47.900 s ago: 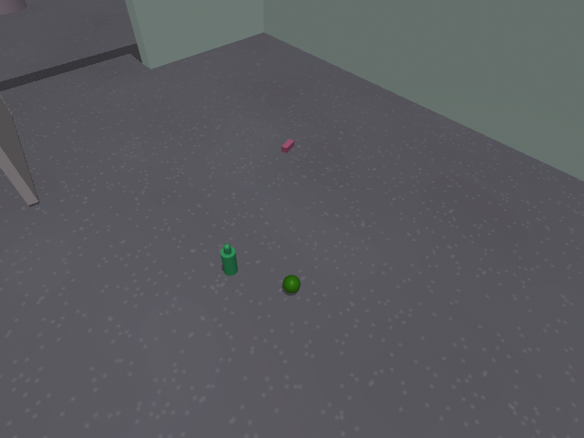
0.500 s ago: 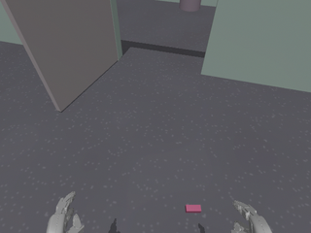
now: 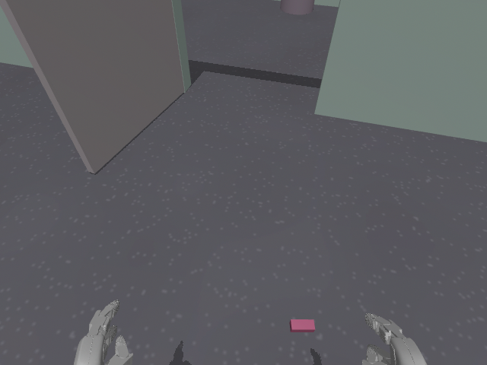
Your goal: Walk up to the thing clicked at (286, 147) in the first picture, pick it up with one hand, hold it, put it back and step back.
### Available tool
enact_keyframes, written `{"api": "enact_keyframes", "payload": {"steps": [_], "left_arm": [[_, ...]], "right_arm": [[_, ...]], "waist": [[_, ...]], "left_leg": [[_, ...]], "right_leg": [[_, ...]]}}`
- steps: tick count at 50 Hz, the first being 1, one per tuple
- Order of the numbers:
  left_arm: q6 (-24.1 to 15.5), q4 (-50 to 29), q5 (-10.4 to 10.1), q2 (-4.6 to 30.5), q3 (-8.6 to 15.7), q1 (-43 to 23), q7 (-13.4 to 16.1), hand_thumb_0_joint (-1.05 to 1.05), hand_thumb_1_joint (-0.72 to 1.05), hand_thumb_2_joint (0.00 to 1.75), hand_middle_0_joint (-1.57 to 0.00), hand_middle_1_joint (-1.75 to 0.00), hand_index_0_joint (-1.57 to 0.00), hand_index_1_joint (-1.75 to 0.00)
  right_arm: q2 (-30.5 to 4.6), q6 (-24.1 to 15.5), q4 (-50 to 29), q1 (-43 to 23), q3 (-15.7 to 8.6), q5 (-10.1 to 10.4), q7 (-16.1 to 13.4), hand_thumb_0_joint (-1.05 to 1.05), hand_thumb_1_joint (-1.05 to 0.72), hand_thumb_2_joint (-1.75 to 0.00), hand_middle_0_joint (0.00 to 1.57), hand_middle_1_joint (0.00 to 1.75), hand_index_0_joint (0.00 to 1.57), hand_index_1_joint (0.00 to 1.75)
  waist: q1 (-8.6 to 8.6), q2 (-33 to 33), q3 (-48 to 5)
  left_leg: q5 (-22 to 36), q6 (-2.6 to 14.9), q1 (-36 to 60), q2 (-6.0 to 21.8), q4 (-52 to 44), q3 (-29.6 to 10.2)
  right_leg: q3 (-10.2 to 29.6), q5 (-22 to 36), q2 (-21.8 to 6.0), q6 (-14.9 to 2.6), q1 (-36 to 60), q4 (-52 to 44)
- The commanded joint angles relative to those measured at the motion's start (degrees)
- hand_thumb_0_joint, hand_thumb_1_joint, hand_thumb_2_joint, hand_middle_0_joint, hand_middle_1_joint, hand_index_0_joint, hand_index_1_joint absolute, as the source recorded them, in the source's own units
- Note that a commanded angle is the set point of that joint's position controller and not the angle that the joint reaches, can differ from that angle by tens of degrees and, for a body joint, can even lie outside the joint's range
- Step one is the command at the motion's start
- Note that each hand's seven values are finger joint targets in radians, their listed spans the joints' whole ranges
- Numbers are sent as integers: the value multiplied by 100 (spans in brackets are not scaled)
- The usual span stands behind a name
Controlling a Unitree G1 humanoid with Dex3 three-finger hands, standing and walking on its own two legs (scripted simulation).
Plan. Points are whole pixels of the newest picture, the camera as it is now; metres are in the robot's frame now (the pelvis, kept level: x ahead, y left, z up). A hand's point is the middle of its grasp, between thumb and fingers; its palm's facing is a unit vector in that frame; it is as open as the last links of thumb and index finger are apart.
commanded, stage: home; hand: right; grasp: from above
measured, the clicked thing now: (302, 325) +0.42 -0.22 -0.70
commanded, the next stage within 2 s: stand in 0.54 s
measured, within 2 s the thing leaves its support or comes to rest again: neither
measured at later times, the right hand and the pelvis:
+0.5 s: hand out of the picture +0.17 -0.18 -0.05, palm faces +0.04 +0.98 -0.20, open 7.4 cm; pelvis +0.00 +0.00 +0.00, yaw +0 degrees
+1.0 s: hand out of the picture +0.08 -0.24 -0.11, palm faces +0.03 +0.94 -0.33, open 7.4 cm; pelvis -0.01 +0.00 +0.04, yaw +0 degrees
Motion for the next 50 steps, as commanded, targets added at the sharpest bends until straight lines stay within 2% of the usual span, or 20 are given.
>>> {"api": "enact_keyframes", "payload": {"steps": [1,4,5,11,14,16,21,26,28,29,30,31,32,33,34,35,37,39,44,50], "left_arm": [[-341,-892,0,744,323,-405,77,0,90,90,-20,-30,-20,-30],[-323,-887,-5,740,330,-369,83,0,90,90,-20,-30,-20,-30],[-323,-889,-1,714,312,-373,79,0,90,90,-20,-30,-20,-30],[-282,-874,-3,756,346,-375,69,0,90,90,-20,-30,-20,-30],[-279,-907,3,722,322,-383,57,0,90,90,-20,-30,-20,-30],[-271,-928,-12,734,337,-391,67,0,90,90,-20,-30,-20,-30],[-242,-919,-6,746,343,-367,43,0,90,90,-20,-30,-20,-30],[-226,-955,-9,741,334,-417,38,0,90,90,-20,-30,-20,-30],[-239,-980,-4,747,344,-396,46,0,90,90,-20,-30,-20,-30],[-251,-989,-16,732,333,-436,53,0,90,90,-20,-30,-20,-30],[-247,-955,-6,726,337,-386,44,0,90,90,-20,-30,-20,-30],[-234,-974,-7,733,337,-401,47,0,90,90,-20,-30,-20,-30],[376,456,653,1407,560,-792,-295,0,90,90,-20,-30,-20,-30],[626,547,680,1441,655,-826,-477,0,90,90,-20,-30,-20,-30],[739,527,693,1397,653,-764,-584,0,90,90,-20,-30,-20,-30],[819,483,723,1385,596,-643,-667,0,90,90,-20,-30,-20,-30],[866,700,415,1232,584,-678,-865,0,90,90,-20,-30,-20,-30],[911,816,338,1302,647,-836,-950,0,90,90,-20,-30,-20,-30],[1072,1252,352,1319,678,-898,-988,0,90,90,-20,-30,-20,-30],[1154,1735,303,1411,678,-860,-929,0,90,90,-20,-30,-20,-30]], "right_arm": [[-602,-350,-1132,-127,-356,-46,-73,0,-90,-90,20,30,20,30],[-722,-372,-1336,-255,-424,-40,-97,0,-90,-90,20,30,20,30],[-518,-338,-993,-15,-283,-35,-77,0,-90,-90,20,30,20,30],[-689,-355,-1234,-105,-417,-41,-86,0,-90,-90,20,30,20,30],[-546,-336,-1059,-44,-271,-55,-82,0,-90,-90,20,30,20,30],[-637,-332,-1159,-145,-382,-39,-97,0,-90,-90,20,30,20,30],[-643,-344,-1236,-104,-361,-28,-84,0,-90,-90,20,30,20,30],[-548,-334,-943,-79,-324,-25,-77,0,-90,-90,20,30,20,30],[-689,-362,-1239,-277,-418,-20,-91,0,-90,-90,20,30,20,30],[-568,-327,-1012,-55,-349,-36,-83,0,-90,-90,20,30,20,30],[-710,-375,-1378,-246,-438,-10,-91,0,-90,-90,20,30,20,30],[-619,-348,-1148,-75,-371,-25,-89,0,-90,-90,20,30,20,30],[-1097,-1562,863,-1801,-356,-716,-309,0,-90,-90,20,30,20,30],[-1185,-1936,1873,-1217,-472,-712,-276,0,-90,-90,20,30,20,30],[-1267,-2132,2133,-1189,-455,-761,-248,0,-90,-90,20,30,20,30],[-1223,-2235,2291,-1386,-398,-745,-199,0,-90,-90,20,30,20,30],[-1258,-2384,2721,-1518,-350,-679,-155,0,-90,-90,20,30,20,30],[-1214,-2414,3172,-1518,-395,-610,-144,0,-90,-90,20,30,20,30],[-1171,-2608,4191,-1784,-373,-587,-150,0,-90,-90,20,30,20,30],[-1202,-2712,5136,-1682,-357,-531,-171,0,-90,-90,20,30,20,30]], "waist": [[-17,-54,-497],[-2,37,-549],[11,101,-487],[-59,-79,-537],[26,43,-404],[-16,55,-396],[-45,-38,-519],[25,70,-389],[33,82,-382],[1,146,-345],[-28,18,-492],[-17,24,-456],[-427,383,795],[-457,759,391],[-340,915,281],[-190,546,427],[-332,223,190],[-428,470,203],[-383,200,530],[-388,107,590]], "left_leg": [[913,189,288,-210,-750,195],[1085,175,339,-198,-772,183],[1106,168,334,-183,-793,173],[1189,187,347,-198,-739,183],[1145,184,303,-195,-763,189],[1046,166,301,-173,-829,173],[1278,191,376,-187,-726,190],[1026,164,281,-186,-812,186],[906,145,270,-159,-885,151],[855,156,284,-164,-879,161],[936,164,334,-162,-837,156],[915,160,294,-168,-840,168],[1115,328,1379,235,-977,-181],[982,517,1488,351,-1294,-596],[938,637,1428,483,-1399,-849],[923,620,1226,377,-1388,-799],[1039,494,1673,429,-1277,-611],[1028,436,1541,420,-1463,-615],[910,294,1823,366,-1799,-452],[1632,290,2305,413,-2219,-416]], "right_leg": [[2,1183,112,-75,662,-1075],[-46,1347,132,-100,669,-972],[-49,1345,152,-107,608,-944],[-39,1506,112,-70,728,-987],[-38,1405,129,-92,640,-993],[-67,1267,146,-106,589,-974],[-38,1608,126,-75,681,-955],[-51,1246,137,-104,586,-977],[-107,1075,169,-129,545,-935],[-100,1037,165,-122,512,-967],[-98,1129,166,-115,578,-947],[-94,1110,165,-107,562,-958],[196,2399,-88,-382,796,-1427],[-54,2205,17,-460,1076,-1333],[-97,1989,53,-464,1273,-1318],[14,1811,58,-433,1272,-1494],[107,1603,40,-453,1639,-1769],[99,1732,24,-404,1883,-1825],[371,1283,-149,-415,1957,-2473],[484,2101,-262,-379,2462,-2861]]}}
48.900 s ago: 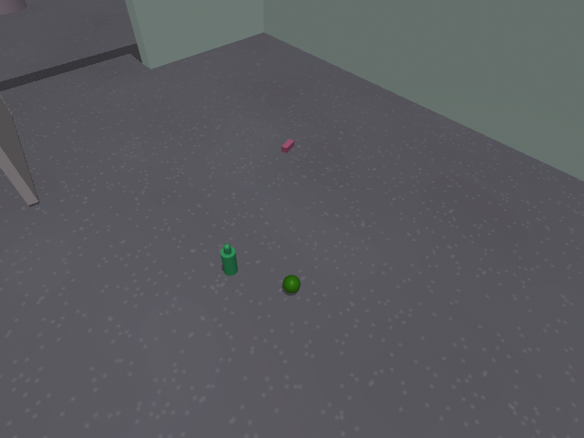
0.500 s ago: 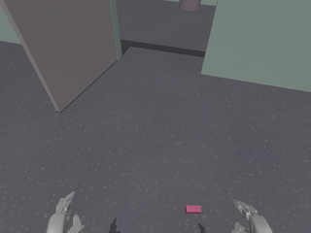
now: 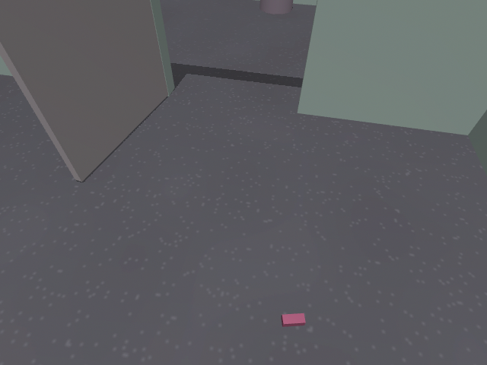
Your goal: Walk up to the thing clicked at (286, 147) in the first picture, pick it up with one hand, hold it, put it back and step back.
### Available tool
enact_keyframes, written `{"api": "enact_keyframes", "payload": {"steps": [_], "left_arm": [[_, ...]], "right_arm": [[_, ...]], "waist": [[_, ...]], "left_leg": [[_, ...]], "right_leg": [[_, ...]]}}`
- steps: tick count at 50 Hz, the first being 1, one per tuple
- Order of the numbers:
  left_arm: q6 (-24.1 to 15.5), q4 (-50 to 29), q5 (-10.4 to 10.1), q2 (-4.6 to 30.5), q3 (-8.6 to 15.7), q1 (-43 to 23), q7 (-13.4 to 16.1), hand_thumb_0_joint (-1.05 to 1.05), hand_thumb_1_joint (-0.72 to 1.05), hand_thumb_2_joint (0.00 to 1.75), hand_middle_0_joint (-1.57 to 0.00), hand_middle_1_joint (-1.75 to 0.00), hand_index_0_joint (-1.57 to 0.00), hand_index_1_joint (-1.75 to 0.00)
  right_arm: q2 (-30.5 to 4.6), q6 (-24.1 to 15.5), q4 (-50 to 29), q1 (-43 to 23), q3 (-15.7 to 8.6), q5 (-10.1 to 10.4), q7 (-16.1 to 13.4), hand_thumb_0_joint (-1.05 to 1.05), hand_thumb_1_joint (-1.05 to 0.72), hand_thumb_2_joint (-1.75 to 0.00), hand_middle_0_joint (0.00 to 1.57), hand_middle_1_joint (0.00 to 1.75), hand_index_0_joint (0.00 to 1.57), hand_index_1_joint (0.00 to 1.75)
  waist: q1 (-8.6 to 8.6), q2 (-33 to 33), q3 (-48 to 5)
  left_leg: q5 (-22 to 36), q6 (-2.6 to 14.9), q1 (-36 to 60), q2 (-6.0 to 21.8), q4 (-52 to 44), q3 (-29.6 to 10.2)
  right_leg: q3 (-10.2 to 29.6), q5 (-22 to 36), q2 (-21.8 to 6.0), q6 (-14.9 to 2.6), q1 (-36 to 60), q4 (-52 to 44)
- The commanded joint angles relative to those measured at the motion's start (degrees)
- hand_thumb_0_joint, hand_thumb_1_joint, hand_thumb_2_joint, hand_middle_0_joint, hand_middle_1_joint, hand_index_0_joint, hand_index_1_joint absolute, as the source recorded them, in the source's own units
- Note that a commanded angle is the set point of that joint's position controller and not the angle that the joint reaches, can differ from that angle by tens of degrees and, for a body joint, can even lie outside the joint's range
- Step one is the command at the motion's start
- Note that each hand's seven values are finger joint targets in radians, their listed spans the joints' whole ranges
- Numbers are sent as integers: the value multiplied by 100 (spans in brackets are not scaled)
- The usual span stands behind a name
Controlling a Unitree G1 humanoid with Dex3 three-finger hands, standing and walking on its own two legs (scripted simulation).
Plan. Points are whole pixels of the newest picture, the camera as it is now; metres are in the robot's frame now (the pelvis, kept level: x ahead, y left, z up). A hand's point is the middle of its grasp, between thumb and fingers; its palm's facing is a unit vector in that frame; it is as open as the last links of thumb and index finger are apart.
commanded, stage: stand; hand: right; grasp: from above
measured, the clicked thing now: (293, 320) +0.42 -0.21 -0.73
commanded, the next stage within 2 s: none
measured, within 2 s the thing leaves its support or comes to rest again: neither
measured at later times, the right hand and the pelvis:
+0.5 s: hand out of the picture +0.03 -0.23 -0.14, palm faces +0.03 +0.94 -0.34, open 7.4 cm; pelvis -0.01 +0.01 +0.03, yaw -1 degrees
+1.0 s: hand out of the picture +0.07 -0.23 -0.13, palm faces +0.03 +0.95 -0.33, open 7.4 cm; pelvis +0.01 +0.01 +0.03, yaw +0 degrees
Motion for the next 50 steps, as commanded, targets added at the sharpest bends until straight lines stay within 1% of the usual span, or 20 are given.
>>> {"api": "enact_keyframes", "payload": {"steps": [1,2,4,8,12,14,15,17,20,22,25,27,30,32,36,39,40,47,49,50], "left_arm": [[-171,-262,-63,960,212,-342,102,0,90,90,-20,-30,-20,-30],[-144,-199,-64,977,203,-375,111,0,90,90,-20,-30,-20,-30],[-113,-48,-88,990,198,-410,119,0,90,90,-20,-30,-20,-30],[-56,227,-132,1017,184,-328,138,0,90,90,-20,-30,-20,-30],[-35,421,-143,1029,154,-387,123,0,90,90,-20,-30,-20,-30],[-30,499,-159,1048,151,-424,118,0,90,90,-20,-30,-20,-30],[-27,533,-161,1040,141,-500,113,0,90,90,-20,-30,-20,-30],[-23,599,-169,1040,137,-474,100,0,90,90,-20,-30,-20,-30],[13,689,-164,1063,133,-475,93,0,90,90,-20,-30,-20,-30],[17,725,-164,1064,120,-507,80,0,90,90,-20,-30,-20,-30],[6,767,-180,1085,117,-577,75,0,90,90,-20,-30,-20,-30],[14,818,-180,1092,107,-539,70,0,90,90,-20,-30,-20,-30],[14,872,-180,1099,78,-493,65,0,90,90,-20,-30,-20,-30],[13,872,-180,1113,69,-582,65,0,90,90,-20,-30,-20,-30],[-1,938,-190,1118,41,-524,66,0,90,90,-20,-30,-20,-30],[-25,959,-189,1188,35,-543,86,0,90,90,-20,-30,-20,-30],[-28,962,-199,1145,13,-556,84,0,90,90,-20,-30,-20,-30],[-39,1010,-205,1199,-16,-574,110,0,90,90,-20,-30,-20,-30],[-41,1014,-208,1233,-10,-641,112,0,90,90,-20,-30,-20,-30],[-42,1021,-204,1263,-1,-613,117,0,90,90,-20,-30,-20,-30]], "right_arm": [[-837,-331,-54,-274,-229,37,-97,0,-90,-90,20,30,20,30],[-846,-333,71,-279,-225,46,-101,0,-90,-90,20,30,20,30],[-927,-342,326,-251,-230,55,-107,0,-90,-90,20,30,20,30],[-970,-357,730,-294,-199,72,-103,0,-90,-90,20,30,20,30],[-976,-352,1041,-329,-150,71,-93,0,-90,-90,20,30,20,30],[-1024,-351,1169,-335,-147,68,-83,0,-90,-90,20,30,20,30],[-1003,-361,1242,-317,-132,68,-84,0,-90,-90,20,30,20,30],[-1028,-382,1307,-390,-125,56,-79,0,-90,-90,20,30,20,30],[-1080,-370,1422,-430,-131,72,-72,0,-90,-90,20,30,20,30],[-1085,-373,1495,-432,-122,66,-61,0,-90,-90,20,30,20,30],[-1107,-394,1550,-481,-116,72,-59,0,-90,-90,20,30,20,30],[-1158,-389,1599,-518,-122,77,-57,0,-90,-90,20,30,20,30],[-1224,-396,1614,-615,-137,96,-52,0,-90,-90,20,30,20,30],[-1186,-387,1649,-621,-121,97,-44,0,-90,-90,20,30,20,30],[-1218,-418,1687,-698,-123,115,-45,0,-90,-90,20,30,20,30],[-1217,-421,1713,-692,-130,149,-37,0,-90,-90,20,30,20,30],[-1213,-414,1725,-736,-126,142,-36,0,-90,-90,20,30,20,30],[-1240,-388,1742,-865,-147,155,-22,0,-90,-90,20,30,20,30],[-1214,-384,1762,-843,-138,143,-16,0,-90,-90,20,30,20,30],[-1212,-382,1760,-855,-139,152,-14,0,-90,-90,20,30,20,30]], "waist": [[-32,-193,-392],[-42,-249,-291],[-46,-103,-282],[16,-58,-135],[19,-147,103],[18,-138,152],[-11,-78,140],[19,16,147],[25,-62,234],[15,-71,243],[-2,39,124],[25,83,164],[55,22,143],[22,20,139],[42,103,-27],[32,-20,-157],[32,-27,-114],[35,-22,-180],[4,-24,-152],[28,-6,-176]], "left_leg": [[1041,337,557,203,-941,-248],[975,329,584,207,-1067,-242],[1073,346,712,278,-1288,-276],[925,309,877,336,-1672,-312],[822,262,971,314,-1892,-274],[793,256,1001,317,-1964,-272],[791,257,1022,338,-1995,-282],[747,238,1040,347,-2113,-299],[591,226,1067,347,-2200,-306],[565,226,1099,351,-2232,-304],[633,233,1127,402,-2306,-341],[520,226,1077,408,-2384,-365],[647,225,1136,429,-2400,-387],[613,238,1107,433,-2390,-370],[957,243,1276,481,-2440,-401],[1539,258,1416,493,-2386,-383],[1564,250,1442,468,-2358,-340],[1789,257,1524,475,-2328,-313],[1623,237,1474,453,-2366,-285],[1708,254,1509,475,-2372,-319]], "right_leg": [[711,1343,-470,-270,404,-1319],[736,1166,-486,-272,403,-1464],[700,1225,-472,-243,581,-1535],[685,977,-490,-203,742,-1803],[714,589,-509,-161,698,-2155],[745,504,-522,-141,725,-2298],[751,590,-535,-136,842,-2302],[708,673,-512,-110,877,-2305],[705,348,-525,-113,752,-2414],[695,367,-513,-100,745,-2445],[686,630,-539,-100,908,-2402],[656,606,-523,-96,939,-2377],[638,717,-528,-90,927,-2409],[641,763,-549,-81,966,-2409],[592,1218,-578,-98,1131,-2326],[553,1617,-615,-108,1234,-2322],[554,1726,-600,-72,1215,-2366],[531,2011,-679,-67,1316,-2420],[536,1924,-680,-65,1340,-2437],[508,1925,-691,-87,1344,-2415]]}}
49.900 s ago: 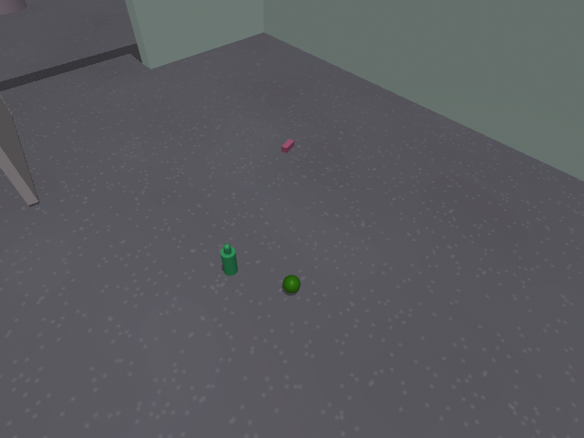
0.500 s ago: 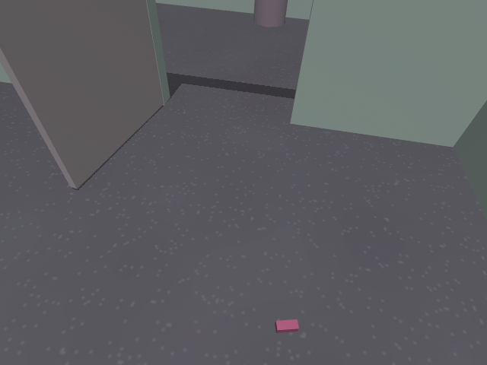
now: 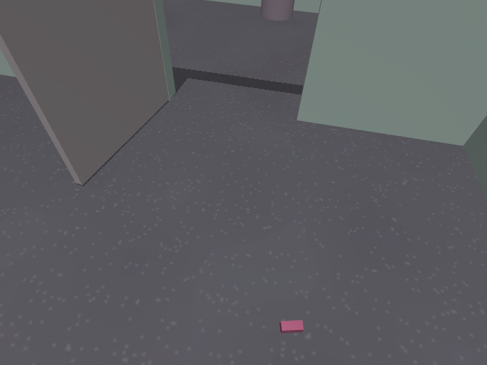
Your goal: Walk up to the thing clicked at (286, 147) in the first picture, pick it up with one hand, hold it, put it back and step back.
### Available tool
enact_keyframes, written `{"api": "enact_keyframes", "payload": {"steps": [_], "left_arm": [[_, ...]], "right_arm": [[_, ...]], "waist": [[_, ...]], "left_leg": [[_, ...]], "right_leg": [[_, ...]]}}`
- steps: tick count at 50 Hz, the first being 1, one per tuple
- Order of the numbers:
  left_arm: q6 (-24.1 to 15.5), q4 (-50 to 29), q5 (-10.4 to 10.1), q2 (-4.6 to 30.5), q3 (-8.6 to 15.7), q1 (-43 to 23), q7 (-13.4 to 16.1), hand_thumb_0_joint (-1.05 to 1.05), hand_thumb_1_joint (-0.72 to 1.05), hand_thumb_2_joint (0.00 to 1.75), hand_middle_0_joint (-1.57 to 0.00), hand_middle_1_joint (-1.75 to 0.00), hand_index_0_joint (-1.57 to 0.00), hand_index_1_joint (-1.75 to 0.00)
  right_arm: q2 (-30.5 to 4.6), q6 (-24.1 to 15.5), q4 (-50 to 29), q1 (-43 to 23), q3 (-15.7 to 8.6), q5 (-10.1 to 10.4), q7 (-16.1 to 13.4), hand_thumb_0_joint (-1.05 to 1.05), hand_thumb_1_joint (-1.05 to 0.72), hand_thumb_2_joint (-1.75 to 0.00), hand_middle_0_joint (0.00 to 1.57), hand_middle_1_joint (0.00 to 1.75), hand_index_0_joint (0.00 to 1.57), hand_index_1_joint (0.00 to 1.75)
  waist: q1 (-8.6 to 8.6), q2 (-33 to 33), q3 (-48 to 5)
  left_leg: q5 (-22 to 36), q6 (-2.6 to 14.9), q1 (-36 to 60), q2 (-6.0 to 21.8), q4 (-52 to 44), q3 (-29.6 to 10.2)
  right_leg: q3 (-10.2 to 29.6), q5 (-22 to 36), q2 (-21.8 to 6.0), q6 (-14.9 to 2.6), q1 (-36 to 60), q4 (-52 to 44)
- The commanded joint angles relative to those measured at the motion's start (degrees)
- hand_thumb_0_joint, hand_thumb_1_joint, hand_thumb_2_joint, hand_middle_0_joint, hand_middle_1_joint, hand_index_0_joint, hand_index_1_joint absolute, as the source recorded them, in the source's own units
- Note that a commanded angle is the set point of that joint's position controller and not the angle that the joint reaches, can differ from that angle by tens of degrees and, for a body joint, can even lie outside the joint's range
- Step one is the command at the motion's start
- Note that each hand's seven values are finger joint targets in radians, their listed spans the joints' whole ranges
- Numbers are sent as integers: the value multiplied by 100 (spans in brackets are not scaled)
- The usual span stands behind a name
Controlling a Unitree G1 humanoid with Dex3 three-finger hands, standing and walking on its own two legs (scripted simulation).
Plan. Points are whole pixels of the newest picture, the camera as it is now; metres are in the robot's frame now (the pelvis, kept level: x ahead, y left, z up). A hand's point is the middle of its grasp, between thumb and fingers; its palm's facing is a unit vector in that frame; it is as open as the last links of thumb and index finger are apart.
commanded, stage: stand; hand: right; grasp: from above
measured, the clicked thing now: (291, 326) +0.41 -0.22 -0.77
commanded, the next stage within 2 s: step back in 1.16 s
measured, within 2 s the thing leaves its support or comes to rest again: neither
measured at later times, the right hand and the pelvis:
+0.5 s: hand out of the picture +0.07 -0.24 -0.16, palm faces +0.01 +0.94 -0.33, open 7.4 cm; pelvis +0.01 +0.00 +0.00, yaw +0 degrees
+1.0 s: hand out of the picture +0.08 -0.24 -0.16, palm faces +0.00 +0.94 -0.34, open 7.4 cm; pelvis +0.01 +0.00 +0.00, yaw +0 degrees
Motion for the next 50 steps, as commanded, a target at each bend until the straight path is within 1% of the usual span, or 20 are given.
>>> {"api": "enact_keyframes", "payload": {"steps": [1,5,8,9,11,13,15,16,17,20,22,25,26,28,36,41,43,46,48,50], "left_arm": [[-131,-276,-16,1100,185,-158,84,0,90,90,-20,-30,-20,-30],[-140,-292,-16,1166,196,-260,72,0,90,90,-20,-30,-20,-30],[-140,-297,-20,1164,198,-285,68,0,90,90,-20,-30,-20,-30],[-140,-291,-27,1149,190,-305,62,0,90,90,-20,-30,-20,-30],[-145,-313,-18,1161,186,-302,54,0,90,90,-20,-30,-20,-30],[-149,-304,-20,1175,195,-360,53,0,90,90,-20,-30,-20,-30],[-142,-286,-27,1166,192,-310,48,0,90,90,-20,-30,-20,-30],[-141,-299,-18,1199,202,-320,53,0,90,90,-20,-30,-20,-30],[-138,-291,-27,1191,198,-340,46,0,90,90,-20,-30,-20,-30],[-138,-296,-29,1165,177,-332,34,0,90,90,-20,-30,-20,-30],[-141,-304,-31,1206,193,-369,36,0,90,90,-20,-30,-20,-30],[-132,-285,-30,1230,184,-314,38,0,90,90,-20,-30,-20,-30],[-141,-296,-25,1216,185,-341,34,0,90,90,-20,-30,-20,-30],[-154,-297,-41,1239,180,-356,25,0,90,90,-20,-30,-20,-30],[-134,-297,-31,1258,180,-331,23,0,90,90,-20,-30,-20,-30],[-153,-316,-39,1260,179,-382,12,0,90,90,-20,-30,-20,-30],[-154,-308,-39,1256,168,-318,10,0,90,90,-20,-30,-20,-30],[-145,-305,-38,1285,181,-338,5,0,90,90,-20,-30,-20,-30],[-135,-306,-36,1283,176,-297,1,0,90,90,-20,-30,-20,-30],[-136,-311,-38,1275,180,-326,-4,0,90,90,-20,-30,-20,-30]], "right_arm": [[-1190,-113,-264,-114,-211,-2,-91,0,-90,-90,20,30,20,30],[-1202,-126,-297,-178,-199,-9,-76,0,-90,-90,20,30,20,30],[-1209,-132,-316,-217,-205,-8,-78,0,-90,-90,20,30,20,30],[-1214,-133,-295,-199,-201,4,-78,0,-90,-90,20,30,20,30],[-1249,-140,-328,-279,-213,4,-77,0,-90,-90,20,30,20,30],[-1242,-137,-301,-222,-207,12,-74,0,-90,-90,20,30,20,30],[-1275,-148,-307,-264,-205,14,-68,0,-90,-90,20,30,20,30],[-1277,-155,-327,-282,-208,13,-68,0,-90,-90,20,30,20,30],[-1270,-157,-318,-256,-198,9,-66,0,-90,-90,20,30,20,30],[-1311,-155,-318,-274,-202,20,-57,0,-90,-90,20,30,20,30],[-1295,-158,-332,-258,-202,7,-60,0,-90,-90,20,30,20,30],[-1321,-153,-334,-304,-204,17,-54,0,-90,-90,20,30,20,30],[-1332,-154,-340,-251,-197,22,-49,0,-90,-90,20,30,20,30],[-1315,-169,-348,-235,-188,24,-46,0,-90,-90,20,30,20,30],[-1338,-155,-364,-259,-181,23,-37,0,-90,-90,20,30,20,30],[-1375,-169,-397,-231,-178,23,-28,0,-90,-90,20,30,20,30],[-1380,-172,-402,-247,-176,26,-23,0,-90,-90,20,30,20,30],[-1365,-179,-398,-235,-162,28,-23,0,-90,-90,20,30,20,30],[-1383,-185,-401,-244,-164,34,-24,0,-90,-90,20,30,20,30],[-1397,-186,-390,-194,-164,34,-21,0,-90,-90,20,30,20,30]], "waist": [[-46,118,-345],[-47,123,-308],[-35,86,-396],[-43,107,-352],[-15,110,-426],[-47,115,-458],[-19,185,-445],[-14,174,-481],[-24,142,-467],[-15,131,-424],[-14,112,-476],[21,77,-456],[-6,60,-499],[-19,53,-560],[2,110,-407],[-31,118,-490],[5,157,-454],[-5,153,-432],[23,177,-396],[-5,158,-363]], "left_leg": [[680,155,118,547,-279,-402],[531,146,80,554,-351,-430],[751,159,135,572,-326,-427],[649,149,121,561,-356,-431],[809,157,173,583,-327,-445],[772,157,154,581,-310,-414],[690,151,125,571,-347,-418],[836,164,159,595,-345,-438],[821,156,148,580,-340,-413],[698,165,162,590,-351,-435],[813,163,132,586,-350,-423],[807,174,176,601,-359,-464],[844,199,177,612,-310,-445],[1012,175,249,610,-305,-444],[740,183,127,591,-363,-440],[802,199,153,601,-312,-439],[789,195,133,607,-351,-472],[727,187,94,591,-372,-455],[659,187,109,602,-417,-484],[567,190,72,588,-416,-469]], "right_leg": [[446,960,-585,-181,-16,-355],[460,783,-600,-192,-53,-371],[429,926,-605,-198,-29,-351],[441,822,-592,-193,-31,-385],[409,930,-603,-205,-34,-365],[430,989,-623,-207,65,-356],[419,952,-617,-193,75,-358],[407,1033,-632,-216,73,-319],[418,1039,-619,-200,77,-341],[411,866,-612,-191,18,-386],[413,959,-625,-205,85,-334],[391,868,-611,-195,21,-365],[405,973,-644,-201,70,-373],[408,1147,-644,-210,96,-350],[397,873,-623,-194,7,-404],[415,998,-661,-207,87,-397],[399,922,-651,-201,57,-403],[414,902,-651,-196,81,-396],[395,752,-632,-198,15,-400],[420,686,-625,-198,28,-427]]}}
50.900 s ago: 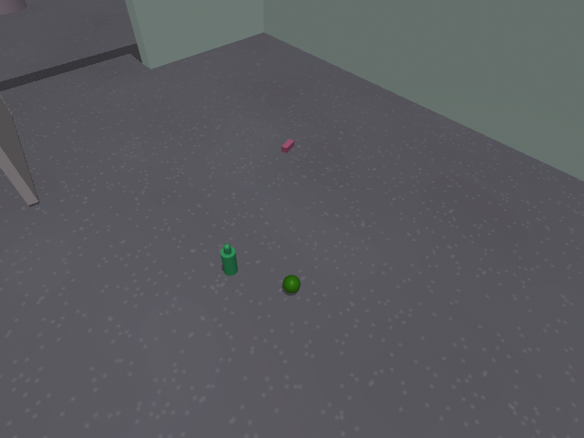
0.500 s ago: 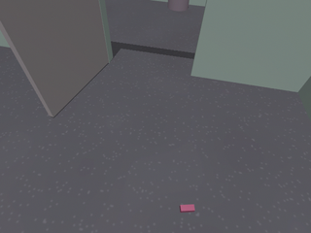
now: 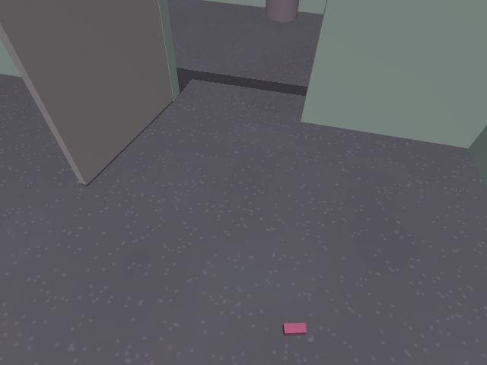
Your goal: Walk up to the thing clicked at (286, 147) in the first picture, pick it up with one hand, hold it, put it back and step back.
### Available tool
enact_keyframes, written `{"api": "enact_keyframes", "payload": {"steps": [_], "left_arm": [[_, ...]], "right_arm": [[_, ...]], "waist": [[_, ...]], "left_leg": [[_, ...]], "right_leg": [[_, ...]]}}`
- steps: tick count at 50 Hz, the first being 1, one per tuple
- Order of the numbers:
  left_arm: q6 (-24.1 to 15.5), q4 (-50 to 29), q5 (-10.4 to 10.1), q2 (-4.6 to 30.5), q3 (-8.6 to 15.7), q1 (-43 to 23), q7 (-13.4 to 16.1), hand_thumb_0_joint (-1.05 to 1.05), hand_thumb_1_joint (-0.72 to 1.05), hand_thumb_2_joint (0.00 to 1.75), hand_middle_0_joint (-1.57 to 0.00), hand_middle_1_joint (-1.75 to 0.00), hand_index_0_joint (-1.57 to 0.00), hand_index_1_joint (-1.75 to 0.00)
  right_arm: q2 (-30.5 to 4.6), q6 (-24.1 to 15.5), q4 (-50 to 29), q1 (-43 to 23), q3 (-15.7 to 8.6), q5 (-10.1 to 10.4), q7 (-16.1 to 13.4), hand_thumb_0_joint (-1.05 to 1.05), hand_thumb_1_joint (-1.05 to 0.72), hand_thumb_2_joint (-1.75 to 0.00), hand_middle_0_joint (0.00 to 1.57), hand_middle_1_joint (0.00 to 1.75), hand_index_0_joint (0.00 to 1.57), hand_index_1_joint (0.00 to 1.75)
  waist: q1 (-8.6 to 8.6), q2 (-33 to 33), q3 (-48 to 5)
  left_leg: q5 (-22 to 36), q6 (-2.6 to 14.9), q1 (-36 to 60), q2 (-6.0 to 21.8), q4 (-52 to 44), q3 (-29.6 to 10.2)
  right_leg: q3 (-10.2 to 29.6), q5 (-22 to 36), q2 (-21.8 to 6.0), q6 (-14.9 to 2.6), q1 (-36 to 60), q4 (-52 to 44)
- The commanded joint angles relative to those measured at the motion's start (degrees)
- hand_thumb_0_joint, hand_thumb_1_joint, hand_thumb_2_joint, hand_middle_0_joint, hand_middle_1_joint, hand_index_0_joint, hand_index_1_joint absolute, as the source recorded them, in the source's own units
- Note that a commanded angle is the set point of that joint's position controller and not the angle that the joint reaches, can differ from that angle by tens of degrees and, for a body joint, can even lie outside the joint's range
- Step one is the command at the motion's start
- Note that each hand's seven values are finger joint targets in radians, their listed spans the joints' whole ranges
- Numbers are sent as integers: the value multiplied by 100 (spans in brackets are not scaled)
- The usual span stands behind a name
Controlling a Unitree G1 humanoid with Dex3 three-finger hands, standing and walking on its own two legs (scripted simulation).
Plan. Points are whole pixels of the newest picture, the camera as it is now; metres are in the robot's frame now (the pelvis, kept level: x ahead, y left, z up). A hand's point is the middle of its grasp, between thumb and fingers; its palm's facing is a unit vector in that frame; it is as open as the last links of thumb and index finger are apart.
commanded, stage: stand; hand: right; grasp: from above
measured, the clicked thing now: (294, 329) +0.41 -0.23 -0.77
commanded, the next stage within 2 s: step back in 0.16 s
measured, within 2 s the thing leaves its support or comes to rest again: neither
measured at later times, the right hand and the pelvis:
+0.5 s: hand out of the picture +0.09 -0.31 -0.18, palm faces -0.01 +0.93 -0.37, open 7.4 cm; pelvis -0.05 -0.04 -0.03, yaw +0 degrees
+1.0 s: hand out of the picture -0.05 -0.29 -0.17, palm faces -0.10 +0.91 -0.39, open 7.4 cm; pelvis -0.16 -0.04 -0.02, yaw +6 degrees
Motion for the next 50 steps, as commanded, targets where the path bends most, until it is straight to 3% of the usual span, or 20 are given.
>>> {"api": "enact_keyframes", "payload": {"steps": [1,7,8,12,17,18,20,21,22,23,25,29,37,41,44,45,46,47,48,50], "left_arm": [[-124,-346,-13,1165,209,-227,71,0,90,90,-20,-30,-20,-30],[-132,-357,-15,1161,194,-200,56,0,90,90,-20,-30,-20,-30],[-25,-446,-62,1528,331,-394,23,0,90,90,-20,-30,-20,-30],[68,-644,-144,1353,369,-113,16,0,90,90,-20,-30,-20,-30],[240,-854,-96,1287,467,287,-36,0,90,90,-20,-30,-20,-30],[257,-890,-81,1276,485,397,-58,0,90,90,-20,-30,-20,-30],[229,-914,-80,1358,531,665,-88,0,90,90,-20,-30,-20,-30],[181,-993,-38,1514,566,621,-66,0,90,90,-20,-30,-20,-30],[125,-1062,-9,1904,651,408,-41,0,90,90,-20,-30,-20,-30],[88,-1130,45,2047,682,461,-12,0,90,90,-20,-30,-20,-30],[60,-1301,91,2092,705,284,59,0,90,90,-20,-30,-20,-30],[35,-1614,106,1589,618,-264,170,0,90,90,-20,-30,-20,-30],[53,-1774,32,1614,678,458,208,0,90,90,-20,-30,-20,-30],[112,-1949,29,1718,667,58,159,0,90,90,-20,-30,-20,-30],[173,-1982,-50,1725,648,-143,110,0,90,90,-20,-30,-20,-30],[173,-2018,-90,1566,609,-172,90,0,90,90,-20,-30,-20,-30],[176,-2101,-115,1357,558,-330,74,0,90,90,-20,-30,-20,-30],[211,-2031,-96,1417,637,-314,127,0,90,90,-20,-30,-20,-30],[226,-1931,-96,1560,682,-32,120,0,90,90,-20,-30,-20,-30],[229,-1695,-123,1451,599,297,77,0,90,90,-20,-30,-20,-30]], "right_arm": [[-1229,-156,-345,-194,-219,-7,-97,0,-90,-90,20,30,20,30],[-1260,-157,-368,-197,-221,3,-87,0,-90,-90,20,30,20,30],[-1681,-109,-490,-177,-450,100,-118,0,-90,-90,20,30,20,30],[-1670,-54,-816,-123,-513,110,-167,0,-90,-90,20,30,20,30],[-1861,56,-1373,-627,-573,-24,-171,0,-90,-90,20,30,20,30],[-1830,78,-1468,-687,-569,-55,-167,0,-90,-90,20,30,20,30],[-1759,136,-1634,-896,-540,-37,-163,0,-90,-90,20,30,20,30],[-1560,180,-1681,-836,-473,7,-158,0,-90,-90,20,30,20,30],[-1230,218,-1709,-693,-433,83,-176,0,-90,-90,20,30,20,30],[-1200,278,-1692,-514,-444,52,-227,0,-90,-90,20,30,20,30],[-1192,321,-1650,-182,-404,37,-292,0,-90,-90,20,30,20,30],[-1367,347,-1587,270,-448,89,-252,0,-90,-90,20,30,20,30],[-1337,206,-1982,50,-538,-1,-191,0,-90,-90,20,30,20,30],[-1302,169,-1817,529,-581,-39,-129,0,-90,-90,20,30,20,30],[-1311,128,-1612,1085,-628,-92,-93,0,-90,-90,20,30,20,30],[-1566,106,-1664,1107,-690,-153,-99,0,-90,-90,20,30,20,30],[-1936,107,-1838,853,-776,-116,-76,0,-90,-90,20,30,20,30],[-2386,109,-2076,366,-840,-178,-76,0,-90,-90,20,30,20,30],[-2220,68,-2300,-70,-828,-203,-111,0,-90,-90,20,30,20,30],[-1687,47,-2399,-329,-702,-107,-143,0,-90,-90,20,30,20,30]], "waist": [[-21,126,-309],[-24,132,-340],[-20,202,204],[55,394,-536],[145,1249,-797],[186,1279,-755],[332,1060,-695],[349,322,-571],[227,-750,-486],[194,-854,-515],[126,-815,-537],[-209,-674,-645],[273,-520,-710],[91,-692,-787],[-182,-537,-839],[-205,96,-804],[-241,1101,-367],[-323,1865,-92],[-100,1618,174],[112,885,266]], "left_leg": [[569,154,32,634,-316,-452],[555,170,29,634,-298,-463],[1637,218,-398,614,156,-581],[2158,694,-257,915,375,-749],[2012,1393,-907,1773,433,-1353],[1802,1388,-1075,1761,558,-1301],[1257,1022,-1350,1385,1127,-908],[748,618,-1193,697,1952,-453],[-483,306,-1638,-349,2900,-207],[-2453,288,-2144,-725,3632,-771],[-2659,289,-2345,-747,4587,-1263],[-1681,247,-2444,-705,5025,-1325],[-1966,-61,-2292,-396,3580,-953],[-1475,66,-1284,-243,2154,-490],[-200,338,-213,-232,890,-318],[-189,612,-116,340,706,-1261],[-434,1266,-606,1195,186,-2626],[-420,2040,-1816,2197,-301,-3606],[-60,1990,-2314,2265,-307,-3605],[808,1497,-1882,1376,89,-2068]], "right_leg": [[418,655,-575,-232,-62,-279],[435,633,-586,-226,-66,-300],[445,1463,-453,-340,-484,363],[157,1506,-203,-354,-401,1266],[-18,-1114,307,-358,-564,2739],[28,-1457,272,-393,-545,2649],[178,-298,38,-480,-369,2129],[684,1354,-500,-628,-694,1088],[1729,2647,-1221,-833,-533,318],[2349,3284,-1618,-1066,-109,225],[2289,3786,-1787,-1224,-200,398],[1125,2852,-1087,-1054,116,670],[1315,2869,-1541,-1671,813,960],[1112,1698,-1380,-1401,-44,1064],[873,589,-1071,-940,-972,1261],[669,-69,-729,-634,-1575,1695],[207,-1471,291,-251,-2252,2548],[191,-2529,685,-96,-1836,4143],[747,-2448,491,-96,-1533,4854],[830,-1849,841,-122,-1797,5052]]}}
